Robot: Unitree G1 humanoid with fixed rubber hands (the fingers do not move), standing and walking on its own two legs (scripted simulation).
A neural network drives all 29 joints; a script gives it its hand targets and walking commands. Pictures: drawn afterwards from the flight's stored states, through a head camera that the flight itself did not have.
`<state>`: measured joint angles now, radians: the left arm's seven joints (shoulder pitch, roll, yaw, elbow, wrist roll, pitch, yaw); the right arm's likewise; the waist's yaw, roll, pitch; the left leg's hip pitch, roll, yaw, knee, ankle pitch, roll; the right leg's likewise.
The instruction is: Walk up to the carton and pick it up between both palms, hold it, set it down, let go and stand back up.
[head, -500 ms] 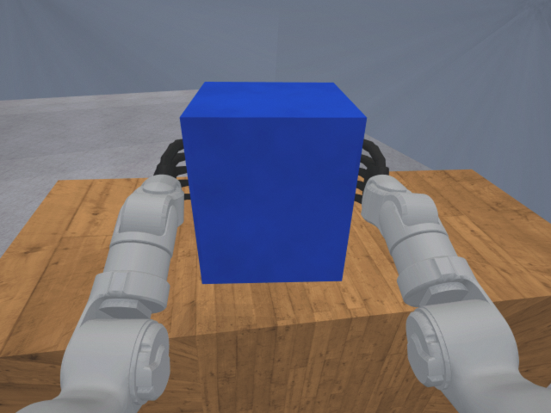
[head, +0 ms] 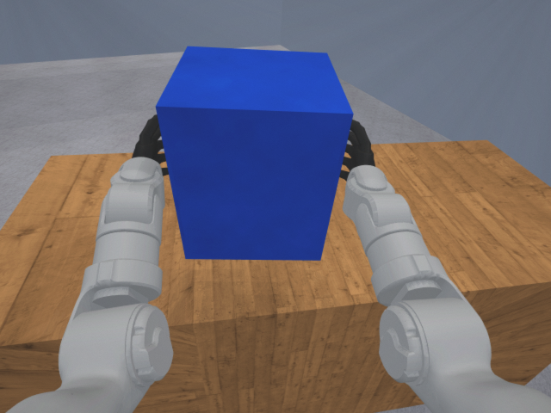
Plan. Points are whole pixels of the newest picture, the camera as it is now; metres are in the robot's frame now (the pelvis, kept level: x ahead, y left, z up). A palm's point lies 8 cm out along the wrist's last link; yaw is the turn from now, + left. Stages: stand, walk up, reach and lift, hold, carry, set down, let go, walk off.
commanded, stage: set down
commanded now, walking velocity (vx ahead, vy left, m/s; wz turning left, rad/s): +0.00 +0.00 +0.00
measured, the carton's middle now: (255, 156) +0.45 +0.03 +0.21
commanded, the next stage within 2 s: none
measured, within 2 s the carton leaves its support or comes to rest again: neither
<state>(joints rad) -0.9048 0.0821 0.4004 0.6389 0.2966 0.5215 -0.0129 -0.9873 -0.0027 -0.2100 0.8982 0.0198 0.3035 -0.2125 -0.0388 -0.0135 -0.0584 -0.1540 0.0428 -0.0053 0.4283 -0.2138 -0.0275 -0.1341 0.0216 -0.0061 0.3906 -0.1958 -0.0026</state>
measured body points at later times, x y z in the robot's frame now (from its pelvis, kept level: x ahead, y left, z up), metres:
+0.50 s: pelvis +0.01 +0.00 +0.00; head -0.03 +0.01 +0.45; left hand +0.42 +0.18 +0.17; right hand +0.42 -0.12 +0.19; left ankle +0.01 +0.14 -0.74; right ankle +0.01 -0.11 -0.74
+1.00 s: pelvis +0.02 +0.00 +0.00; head +0.01 +0.01 +0.45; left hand +0.44 +0.17 +0.14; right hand +0.45 -0.13 +0.16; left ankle +0.01 +0.14 -0.74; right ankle +0.01 -0.11 -0.74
